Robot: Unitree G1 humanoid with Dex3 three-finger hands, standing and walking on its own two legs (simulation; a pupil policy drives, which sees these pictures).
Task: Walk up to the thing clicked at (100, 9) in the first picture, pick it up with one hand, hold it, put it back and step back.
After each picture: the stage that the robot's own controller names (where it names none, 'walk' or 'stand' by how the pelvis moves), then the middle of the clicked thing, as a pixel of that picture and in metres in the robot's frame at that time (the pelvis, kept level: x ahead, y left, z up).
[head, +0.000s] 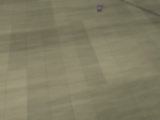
stand; (99, 7) +2.07 -0.24 -0.72
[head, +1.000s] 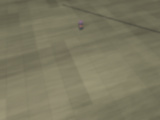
walk; (80, 25) +1.95 +0.15 -0.69
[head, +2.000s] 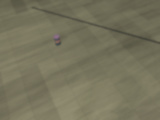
walk; (57, 40) +1.32 +0.37 -0.71
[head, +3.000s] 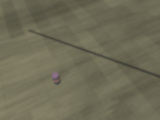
walk; (56, 78) +0.84 +0.32 -0.72
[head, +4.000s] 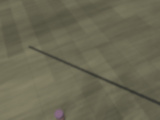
walk; (60, 116) +0.46 +0.24 -0.71
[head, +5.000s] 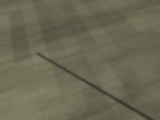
stand; out of the picture +0.33 +0.18 -0.71
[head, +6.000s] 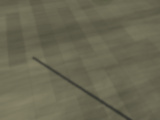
stand; out of the picture +0.29 +0.16 -0.72
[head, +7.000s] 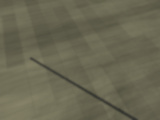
stand; out of the picture +0.30 +0.18 -0.73
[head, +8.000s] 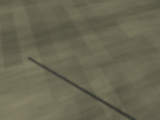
stand; out of the picture +0.30 +0.18 -0.73
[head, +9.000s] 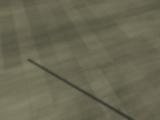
stand; out of the picture +0.29 +0.18 -0.73
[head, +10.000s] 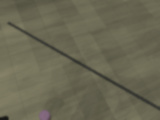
go down; (45, 116) +0.31 +0.19 -0.62
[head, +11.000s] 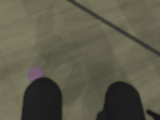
go down; (37, 76) +0.36 +0.21 -0.31
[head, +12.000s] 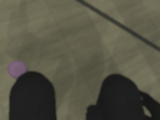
close in; (19, 71) +0.36 +0.23 -0.27
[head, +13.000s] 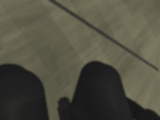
close; out of the picture +0.35 +0.24 -0.21
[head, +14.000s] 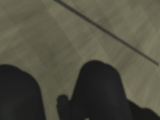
close; out of the picture +0.35 +0.25 -0.21
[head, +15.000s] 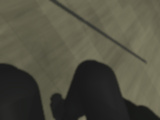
lift; out of the picture +0.34 +0.25 -0.22
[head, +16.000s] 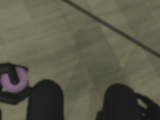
lift; (17, 85) +0.29 +0.23 -0.07
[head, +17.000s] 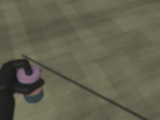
hold; (31, 84) +0.33 +0.17 +0.04
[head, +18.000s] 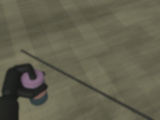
hold; (35, 88) +0.32 +0.17 +0.01
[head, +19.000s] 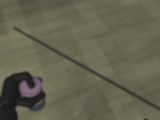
crouch; (33, 95) +0.31 +0.17 -0.06
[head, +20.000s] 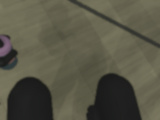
lower; (3, 53) +0.41 +0.24 -0.11
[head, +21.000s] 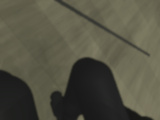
lower; out of the picture +0.39 +0.27 -0.22
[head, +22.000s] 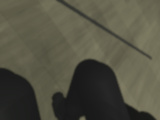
lower; out of the picture +0.38 +0.27 -0.22
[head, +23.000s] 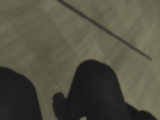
lower; out of the picture +0.37 +0.28 -0.22
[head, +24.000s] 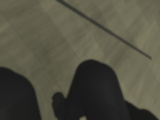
lower; out of the picture +0.37 +0.28 -0.22
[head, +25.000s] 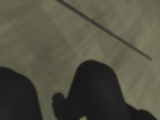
open; out of the picture +0.35 +0.25 -0.22
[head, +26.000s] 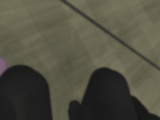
stand; out of the picture +0.35 +0.23 -0.24
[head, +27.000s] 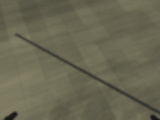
stand; out of the picture +0.31 +0.18 -0.61
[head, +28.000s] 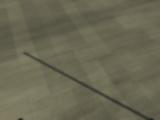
stand; out of the picture +0.32 +0.17 -0.66
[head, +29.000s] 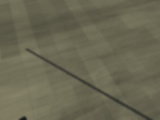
stand; out of the picture +0.31 +0.17 -0.67
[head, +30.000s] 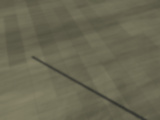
stand; out of the picture +0.34 +0.17 -0.72
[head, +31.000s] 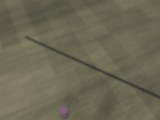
walk; (64, 112) +0.42 +0.16 -0.71
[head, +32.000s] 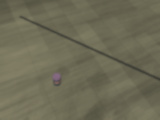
walk; (56, 79) +0.68 +0.15 -0.70
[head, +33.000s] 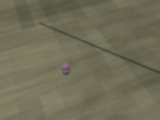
stand; (65, 69) +0.96 +0.23 -0.71
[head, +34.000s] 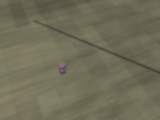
stand; (62, 68) +0.94 +0.20 -0.72
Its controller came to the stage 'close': yes
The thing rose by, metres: 0.71
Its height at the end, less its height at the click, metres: +0.00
